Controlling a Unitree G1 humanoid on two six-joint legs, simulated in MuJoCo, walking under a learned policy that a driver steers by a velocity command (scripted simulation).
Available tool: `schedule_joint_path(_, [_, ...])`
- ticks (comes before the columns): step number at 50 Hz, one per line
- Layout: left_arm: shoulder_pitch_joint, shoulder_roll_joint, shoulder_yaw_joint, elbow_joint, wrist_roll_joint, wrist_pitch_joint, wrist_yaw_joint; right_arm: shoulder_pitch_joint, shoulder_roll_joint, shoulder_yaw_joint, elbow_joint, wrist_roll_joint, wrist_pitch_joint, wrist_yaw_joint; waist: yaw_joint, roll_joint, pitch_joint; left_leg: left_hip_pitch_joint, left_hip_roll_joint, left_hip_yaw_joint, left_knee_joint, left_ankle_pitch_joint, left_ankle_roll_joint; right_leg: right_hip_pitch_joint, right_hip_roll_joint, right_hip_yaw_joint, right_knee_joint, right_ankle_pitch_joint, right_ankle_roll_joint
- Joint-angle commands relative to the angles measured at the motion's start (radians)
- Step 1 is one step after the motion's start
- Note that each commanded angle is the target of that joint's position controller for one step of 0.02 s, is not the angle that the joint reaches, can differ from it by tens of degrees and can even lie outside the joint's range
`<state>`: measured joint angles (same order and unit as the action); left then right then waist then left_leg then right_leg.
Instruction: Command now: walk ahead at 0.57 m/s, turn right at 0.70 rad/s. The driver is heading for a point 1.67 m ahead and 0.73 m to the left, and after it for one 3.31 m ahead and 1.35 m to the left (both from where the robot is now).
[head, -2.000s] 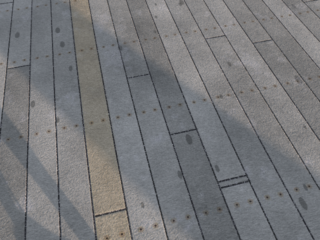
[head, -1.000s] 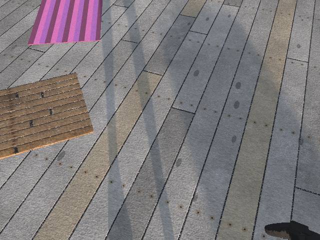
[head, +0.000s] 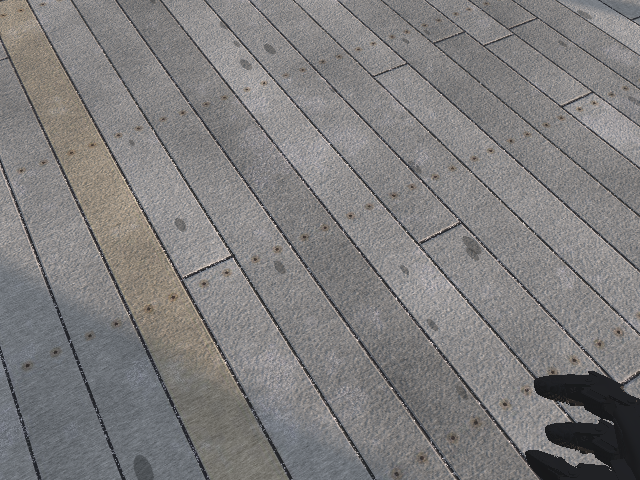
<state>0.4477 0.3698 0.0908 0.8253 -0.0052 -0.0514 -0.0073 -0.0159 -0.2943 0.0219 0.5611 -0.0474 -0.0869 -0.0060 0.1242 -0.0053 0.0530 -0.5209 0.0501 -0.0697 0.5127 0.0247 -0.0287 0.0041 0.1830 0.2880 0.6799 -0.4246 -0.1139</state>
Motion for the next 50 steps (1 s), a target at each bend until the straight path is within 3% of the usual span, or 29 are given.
schedule_joint_path(1, [0.108,-0.078,-0.049,-0.15,-0.053,-0.027,0.005,0.46,-0.277,-0.1,0.073,0.04,-0.023,-0.016,-0.145,0.513,-0.542,1.053,0.494,-0.698,-0.054,0.308,0.298,-0.676,0.006,-0.052,0.817,-0.206,0.108])
schedule_joint_path(2, [0.075,0.028,-0.036,-0.114,-0.062,-0.003,0.014,0.375,-0.179,-0.094,0.017,0.03,-0.013,-0.016,-0.187,0.334,-0.498,0.966,0.42,-0.631,-0.063,0.136,0.288,-0.694,-0.106,-0.072,0.891,-0.124,0.135])
schedule_joint_path(3, [-0.064,0.064,-0.027,-0.136,-0.05,0.011,0.012,0.326,-0.1,-0.077,0.024,0.021,-0.011,-0.012,-0.215,0.191,-0.313,0.806,0.32,-0.382,-0.065,0.307,0.245,-0.711,-0.13,-0.128,0.818,-0.081,0.152])
schedule_joint_path(4, [-0.129,0.046,-0.031,-0.152,-0.03,0.016,0.015,0.291,-0.09,-0.07,0.05,0.027,-0.018,0.003,-0.186,0.087,-0.244,0.704,0.27,-0.303,-0.073,0.394,0.235,-0.713,-0.163,-0.148,0.757,-0.074,0.158])
schedule_joint_path(5, [-0.208,0.038,-0.034,-0.18,-0.005,0.012,0.013,0.284,-0.104,-0.073,0.068,0.036,-0.019,0.009,-0.185,0.031,-0.149,0.575,0.225,-0.259,-0.123,0.473,0.24,-0.701,-0.17,-0.176,0.683,-0.075,0.153])
schedule_joint_path(7, [-0.174,-0.008,-0.055,-0.195,0.002,0.013,0.004,0.231,-0.124,-0.082,0.088,0.057,-0.02,0.014,-0.109,0.097,-0.1,0.441,0.216,-0.24,-0.165,0.526,0.27,-0.633,-0.224,-0.187,0.465,-0.079,0.158])
schedule_joint_path(9, [-0.211,-0.037,-0.07,-0.194,0.008,0.001,0.004,0.188,-0.155,-0.096,0.093,0.065,-0.005,0.009,-0.096,0.072,-0.121,0.32,0.158,-0.145,-0.18,0.583,0.258,-0.481,-0.196,-0.238,0.199,0.014,0.172])
schedule_joint_path(10, [-0.292,-0.043,-0.075,-0.198,0.023,-0.002,0.01,0.205,-0.171,-0.103,0.101,0.063,0.0,0.004,-0.131,0.022,-0.155,0.273,0.106,-0.104,-0.215,0.613,0.237,-0.363,-0.161,-0.264,0.143,0.149,0.167])
schedule_joint_path(11, [-0.239,-0.038,-0.075,-0.201,0.0,0.003,0.009,0.188,-0.237,-0.122,0.1,0.061,0.004,0.001,-0.078,0.148,-0.168,0.272,0.152,-0.134,-0.194,0.588,0.262,-0.341,-0.157,-0.238,0.069,0.214,0.168])
schedule_joint_path(13, [-0.258,0.036,-0.055,-0.194,0.0,0.012,0.006,0.186,-0.211,-0.124,0.093,0.085,0.015,-0.005,-0.085,0.136,-0.158,0.274,0.125,-0.141,-0.168,0.374,0.214,-0.295,-0.158,-0.195,-0.045,0.324,0.158])
schedule_joint_path(16, [-0.295,0.06,-0.031,-0.207,0.02,0.014,0.015,0.212,-0.187,-0.125,0.093,0.091,0.032,-0.017,-0.06,0.087,-0.148,0.176,0.06,-0.181,-0.065,0.063,0.119,-0.13,-0.166,-0.196,-0.195,0.506,0.109])
schedule_joint_path(17, [-0.268,0.082,-0.021,-0.21,0.031,0.014,0.025,0.226,-0.137,-0.113,0.088,0.081,0.034,-0.016,-0.051,0.044,-0.156,0.107,-0.006,-0.152,0.048,-0.098,0.077,-0.05,-0.246,-0.158,-0.232,0.605,0.071])
schedule_joint_path(18, [-0.229,0.135,-0.013,-0.221,0.044,0.024,0.041,0.3,-0.057,-0.092,0.077,0.059,0.037,-0.01,-0.08,-0.18,-0.234,-0.033,-0.101,-0.053,0.322,-0.599,0.016,0.096,-0.507,0.044,-0.226,0.929,-0.029])
schedule_joint_path(19, [-0.249,0.11,-0.015,-0.23,0.055,0.045,0.037,0.441,-0.084,-0.098,0.086,0.076,0.048,-0.011,-0.123,-0.276,-0.338,-0.077,-0.089,-0.019,0.522,-0.739,-0.014,0.08,-0.654,0.185,-0.261,0.829,-0.156])
schedule_joint_path(20, [-0.31,0.075,-0.019,-0.244,0.034,0.053,0.035,0.421,-0.155,-0.119,0.093,0.083,0.068,-0.017,-0.121,-0.224,-0.271,-0.129,-0.042,-0.001,0.633,-0.662,-0.035,0.023,-0.595,0.17,-0.326,0.563,-0.166])
schedule_joint_path(21, [-0.353,0.033,-0.027,-0.241,0.023,0.053,0.035,0.381,-0.18,-0.133,0.093,0.086,0.088,-0.027,-0.124,-0.182,-0.187,-0.176,-0.015,0.011,0.69,-0.593,-0.046,-0.04,-0.532,0.086,-0.356,0.388,-0.132])
schedule_joint_path(23, [-0.439,0.012,-0.031,-0.242,0.026,0.047,0.035,0.388,-0.173,-0.143,0.098,0.073,0.128,-0.047,-0.157,-0.135,-0.121,-0.137,0.016,0.018,0.753,-0.505,-0.076,-0.177,-0.479,-0.04,-0.4,0.335,-0.105])
schedule_joint_path(27, [-0.435,0.014,-0.014,-0.21,0.03,0.037,0.054,0.33,-0.104,-0.131,0.044,0.071,0.137,-0.035,-0.151,-0.121,-0.131,-0.082,0.05,0.054,0.631,-0.391,-0.088,-0.195,-0.469,-0.207,-0.402,0.456,-0.114])
schedule_joint_path(30, [-0.431,0.05,0.005,-0.197,0.022,0.041,0.056,0.268,-0.072,-0.115,0.004,0.066,0.136,-0.006,-0.136,-0.104,-0.161,0.024,0.065,0.078,0.435,-0.343,-0.058,-0.184,-0.498,-0.28,-0.384,0.51,-0.11])
schedule_joint_path(34, [-0.413,0.091,0.032,-0.176,-0.005,0.037,0.031,0.256,-0.11,-0.131,-0.02,0.07,0.158,0.024,-0.141,-0.127,-0.158,0.141,0.037,0.137,0.241,-0.337,0.002,-0.16,-0.535,-0.338,-0.331,0.504,-0.066])
schedule_joint_path(36, [-0.403,0.074,0.035,-0.16,-0.026,0.037,0.021,0.295,-0.119,-0.146,-0.008,0.067,0.167,0.023,-0.172,-0.09,-0.159,0.266,-0.007,0.161,0.07,-0.24,0.052,-0.199,-0.508,-0.398,-0.218,0.4,0.012])
schedule_joint_path(37, [-0.349,0.036,0.03,-0.134,-0.024,0.04,0.014,0.346,-0.16,-0.165,0.007,0.059,0.167,0.012,-0.182,0.012,-0.139,0.371,-0.011,0.092,-0.034,-0.119,0.099,-0.293,-0.443,-0.454,-0.069,0.268,0.08])
schedule_joint_path(38, [-0.331,-0.011,0.018,-0.166,0.019,0.047,0.009,0.377,-0.319,-0.203,-0.012,0.056,0.158,-0.012,-0.152,0.377,-0.105,0.526,0.252,-0.306,-0.108,0.317,0.234,-0.617,-0.295,-0.537,0.286,-0.166,0.196])
schedule_joint_path(39, [-0.45,0.005,0.018,-0.222,0.037,0.045,0.022,0.343,-0.335,-0.195,-0.054,0.017,0.127,-0.002,-0.195,0.343,-0.165,0.478,0.322,-0.506,-0.159,0.25,0.389,-0.752,-0.189,-0.31,0.482,-0.254,0.21])
schedule_joint_path(40, [-0.489,0.041,0.028,-0.225,0.018,0.047,0.033,0.324,-0.297,-0.187,-0.05,0.012,0.104,0.008,-0.205,0.214,-0.162,0.463,0.288,-0.428,-0.187,0.124,0.363,-0.772,-0.196,-0.239,0.541,-0.182,0.182])
schedule_joint_path(41, [-0.476,0.038,0.031,-0.219,0.007,0.045,0.042,0.282,-0.275,-0.181,-0.045,0.033,0.092,0.002,-0.168,0.166,-0.135,0.44,0.235,-0.372,-0.187,0.045,0.307,-0.775,-0.205,-0.209,0.516,-0.082,0.158])
schedule_joint_path(42, [-0.457,0.033,0.031,-0.191,0.021,0.049,0.054,0.226,-0.217,-0.164,-0.05,0.059,0.1,-0.009,-0.144,0.075,-0.126,0.443,0.198,-0.319,-0.185,-0.046,0.24,-0.782,-0.226,-0.203,0.491,-0.008,0.147])
schedule_joint_path(44, [-0.408,0.048,0.037,-0.184,0.023,0.043,0.051,0.176,-0.205,-0.153,-0.079,0.06,0.108,-0.025,-0.108,0.156,-0.141,0.366,0.165,-0.294,-0.16,0.091,0.25,-0.695,-0.195,-0.194,0.468,0.063,0.168])
schedule_joint_path(50, [-0.426,0.001,0.016,-0.163,0.004,0.028,0.03,0.188,-0.223,-0.165,-0.086,0.065,0.123,-0.044,-0.128,0.131,-0.181,0.384,0.1,-0.362,-0.113,0.008,0.227,-0.602,-0.118,-0.16,0.151,0.136,0.2])
